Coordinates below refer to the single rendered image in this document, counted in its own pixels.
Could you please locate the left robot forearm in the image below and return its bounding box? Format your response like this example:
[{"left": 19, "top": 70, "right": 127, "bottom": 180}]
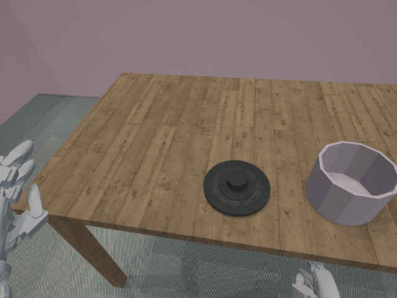
[{"left": 0, "top": 260, "right": 13, "bottom": 298}]

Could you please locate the left robot hand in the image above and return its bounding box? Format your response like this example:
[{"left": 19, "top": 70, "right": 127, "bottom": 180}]
[{"left": 0, "top": 140, "right": 48, "bottom": 261}]

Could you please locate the knob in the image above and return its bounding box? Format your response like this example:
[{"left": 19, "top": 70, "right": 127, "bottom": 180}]
[{"left": 227, "top": 170, "right": 247, "bottom": 190}]

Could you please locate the right robot hand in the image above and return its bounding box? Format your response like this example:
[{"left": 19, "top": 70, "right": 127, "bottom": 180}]
[{"left": 292, "top": 260, "right": 341, "bottom": 298}]

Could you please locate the table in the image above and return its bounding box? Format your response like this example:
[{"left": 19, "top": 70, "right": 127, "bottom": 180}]
[{"left": 11, "top": 73, "right": 397, "bottom": 288}]

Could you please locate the pot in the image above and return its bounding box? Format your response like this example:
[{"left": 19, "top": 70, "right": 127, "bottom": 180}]
[{"left": 306, "top": 141, "right": 397, "bottom": 226}]

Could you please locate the lid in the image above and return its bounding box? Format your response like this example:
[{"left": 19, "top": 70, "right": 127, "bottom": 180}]
[{"left": 203, "top": 160, "right": 270, "bottom": 217}]

